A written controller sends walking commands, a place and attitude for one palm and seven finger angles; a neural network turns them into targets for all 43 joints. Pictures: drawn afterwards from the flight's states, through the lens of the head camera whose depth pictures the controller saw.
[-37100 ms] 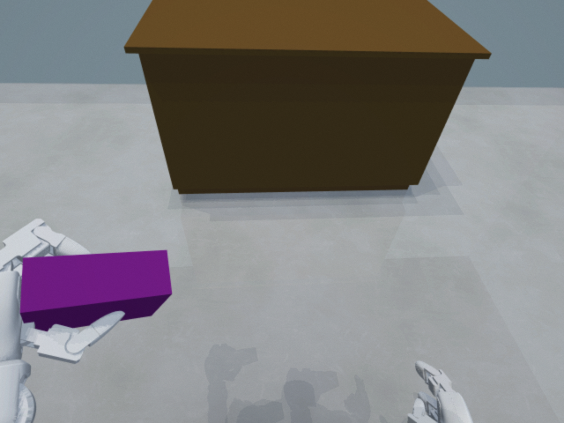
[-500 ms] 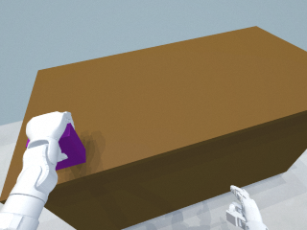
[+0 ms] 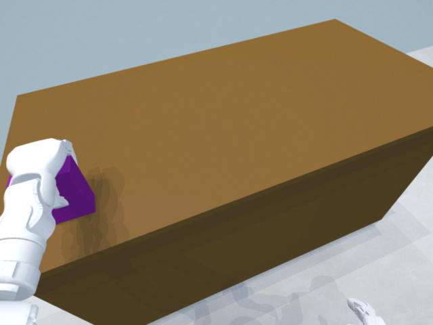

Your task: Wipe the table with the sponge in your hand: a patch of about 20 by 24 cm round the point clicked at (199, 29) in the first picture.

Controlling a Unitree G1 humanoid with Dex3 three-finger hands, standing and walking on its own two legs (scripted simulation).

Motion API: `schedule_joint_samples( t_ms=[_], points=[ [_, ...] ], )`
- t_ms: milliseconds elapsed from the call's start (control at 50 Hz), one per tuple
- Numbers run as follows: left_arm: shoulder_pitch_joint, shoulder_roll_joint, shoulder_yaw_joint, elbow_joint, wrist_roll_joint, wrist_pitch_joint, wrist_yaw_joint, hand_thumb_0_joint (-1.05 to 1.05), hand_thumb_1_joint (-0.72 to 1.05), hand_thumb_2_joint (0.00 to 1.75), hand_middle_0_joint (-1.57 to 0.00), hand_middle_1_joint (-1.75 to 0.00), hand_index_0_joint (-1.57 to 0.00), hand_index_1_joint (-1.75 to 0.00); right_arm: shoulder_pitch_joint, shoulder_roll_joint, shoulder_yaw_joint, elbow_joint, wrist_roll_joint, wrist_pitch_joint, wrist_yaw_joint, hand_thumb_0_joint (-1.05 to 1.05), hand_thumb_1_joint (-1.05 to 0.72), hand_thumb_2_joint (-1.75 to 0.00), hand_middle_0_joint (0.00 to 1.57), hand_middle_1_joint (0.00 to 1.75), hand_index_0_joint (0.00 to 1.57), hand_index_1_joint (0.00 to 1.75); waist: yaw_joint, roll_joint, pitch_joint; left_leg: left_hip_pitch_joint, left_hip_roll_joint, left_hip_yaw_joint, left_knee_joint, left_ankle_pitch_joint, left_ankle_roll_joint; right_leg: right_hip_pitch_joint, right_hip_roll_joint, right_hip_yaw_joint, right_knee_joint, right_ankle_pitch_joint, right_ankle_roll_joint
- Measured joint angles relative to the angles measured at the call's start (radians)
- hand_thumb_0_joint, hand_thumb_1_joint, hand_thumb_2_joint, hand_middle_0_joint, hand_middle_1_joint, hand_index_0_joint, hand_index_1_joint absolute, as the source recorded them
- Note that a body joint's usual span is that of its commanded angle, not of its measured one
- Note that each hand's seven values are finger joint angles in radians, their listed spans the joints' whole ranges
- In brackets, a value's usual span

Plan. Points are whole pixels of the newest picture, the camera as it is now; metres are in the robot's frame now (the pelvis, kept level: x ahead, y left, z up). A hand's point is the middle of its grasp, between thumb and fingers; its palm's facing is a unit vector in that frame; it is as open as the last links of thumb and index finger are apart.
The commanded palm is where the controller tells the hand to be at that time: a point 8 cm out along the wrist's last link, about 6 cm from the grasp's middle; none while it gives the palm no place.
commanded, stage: wipe forward along the first lane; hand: left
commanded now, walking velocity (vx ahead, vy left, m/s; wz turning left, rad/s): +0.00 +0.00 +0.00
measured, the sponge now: (61, 199) +0.33 +0.35 +0.05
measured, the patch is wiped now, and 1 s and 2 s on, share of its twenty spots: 0.10 0.45 0.50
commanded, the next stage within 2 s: slide across to the middle lane in 0.96 s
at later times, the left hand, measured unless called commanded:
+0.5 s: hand (48, 161) +0.38 +0.38 +0.10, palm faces -0.11 +0.01 -0.99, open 9.4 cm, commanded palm +0.37 +0.38 +0.14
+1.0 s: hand (48, 145) +0.43 +0.41 +0.10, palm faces -0.13 +0.00 -0.99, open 9.4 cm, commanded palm +0.42 +0.40 +0.14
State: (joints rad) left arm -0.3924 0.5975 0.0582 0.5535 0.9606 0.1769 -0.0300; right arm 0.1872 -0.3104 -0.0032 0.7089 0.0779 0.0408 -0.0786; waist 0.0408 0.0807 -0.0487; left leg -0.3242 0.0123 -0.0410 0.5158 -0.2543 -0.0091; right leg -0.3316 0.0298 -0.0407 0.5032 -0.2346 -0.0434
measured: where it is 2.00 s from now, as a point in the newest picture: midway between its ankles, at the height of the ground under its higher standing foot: outside the picture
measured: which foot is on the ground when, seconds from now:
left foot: down 0.00-1.00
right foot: down 0.00-1.00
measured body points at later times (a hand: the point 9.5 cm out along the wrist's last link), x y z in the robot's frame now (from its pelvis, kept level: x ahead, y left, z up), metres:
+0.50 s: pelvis +0.00 +0.02 +0.00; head +0.03 +0.00 +0.45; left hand +0.38 +0.38 +0.16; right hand +0.11 -0.25 -0.13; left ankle +0.01 +0.14 -0.74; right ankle +0.01 -0.09 -0.74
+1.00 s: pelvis +0.02 +0.04 +0.00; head +0.07 +0.03 +0.44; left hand +0.43 +0.40 +0.15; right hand +0.09 -0.23 -0.13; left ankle +0.01 +0.14 -0.74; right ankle +0.01 -0.09 -0.74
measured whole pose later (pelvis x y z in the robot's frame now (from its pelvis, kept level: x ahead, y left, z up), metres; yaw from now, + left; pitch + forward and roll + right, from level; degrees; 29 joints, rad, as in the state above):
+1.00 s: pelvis +0.02 +0.04 +0.00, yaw -1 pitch +11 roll -2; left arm -0.75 0.71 0.07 0.98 1.05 0.07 0.01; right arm 0.28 -0.29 -0.01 0.72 0.08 0.08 -0.05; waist -0.02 0.05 -0.09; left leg -0.48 -0.01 -0.02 0.58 -0.29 0.03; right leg -0.46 0.01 -0.02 0.49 -0.23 0.01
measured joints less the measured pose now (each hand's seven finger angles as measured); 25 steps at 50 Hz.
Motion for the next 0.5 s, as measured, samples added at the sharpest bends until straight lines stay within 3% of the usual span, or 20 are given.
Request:
schedule_joint_samples(
  t_ms=[240,500],
  points=[
    [-0.087,0.031,0.028,0.144,0.017,-0.07,0.025,0.01,-0.48,1.1,-0.81,-1.38,-0.81,-1.41,0.034,0.006,-0.002,-0.001,0.004,0.017,0.003,0.01,-0.91,-0.9,0.2,0.3,0.2,0.3,-0.018,0.0,-0.019,-0.057,-0.004,0.008,0.028,-0.005,0.007,-0.052,-0.004,0.008,0.013,0.005,0.011],
    [-0.225,0.068,0.011,0.297,0.056,-0.09,0.04,0.01,-0.48,1.1,-0.81,-1.38,-0.81,-1.41,0.059,0.009,-0.005,0.006,0.006,0.024,0.007,0.01,-0.91,-0.9,0.2,0.3,0.21,0.3,-0.036,-0.015,-0.028,-0.107,-0.015,0.013,0.044,-0.008,0.021,-0.09,-0.014,0.013,0.005,0.014,0.029]
  ],
)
